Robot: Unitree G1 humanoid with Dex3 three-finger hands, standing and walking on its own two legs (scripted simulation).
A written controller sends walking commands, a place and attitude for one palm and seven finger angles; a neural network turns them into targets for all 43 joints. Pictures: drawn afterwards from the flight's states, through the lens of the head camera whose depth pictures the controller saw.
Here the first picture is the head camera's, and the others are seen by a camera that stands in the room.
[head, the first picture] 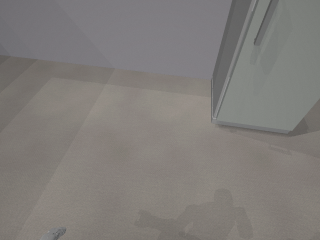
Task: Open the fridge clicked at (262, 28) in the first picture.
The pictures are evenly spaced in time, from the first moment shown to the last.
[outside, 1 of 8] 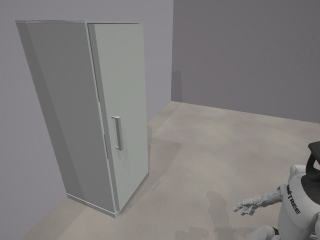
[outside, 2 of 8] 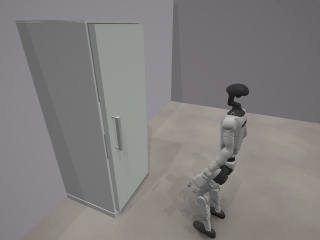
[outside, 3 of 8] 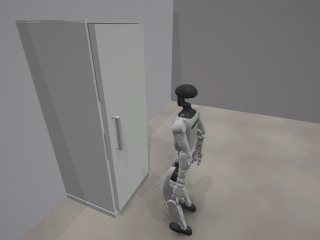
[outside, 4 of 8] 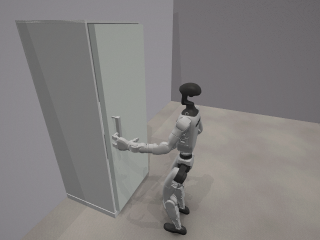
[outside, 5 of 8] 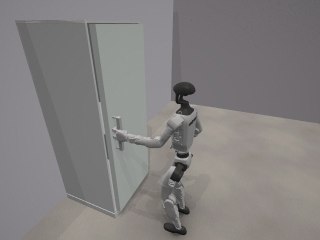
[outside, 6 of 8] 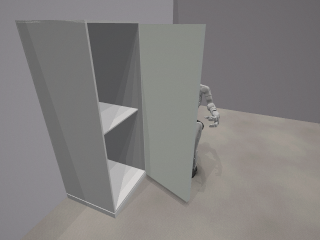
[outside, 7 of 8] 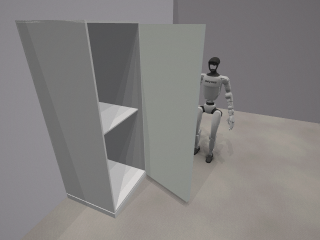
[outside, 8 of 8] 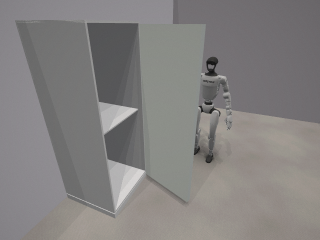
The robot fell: no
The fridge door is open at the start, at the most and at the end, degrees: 0 79 71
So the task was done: yes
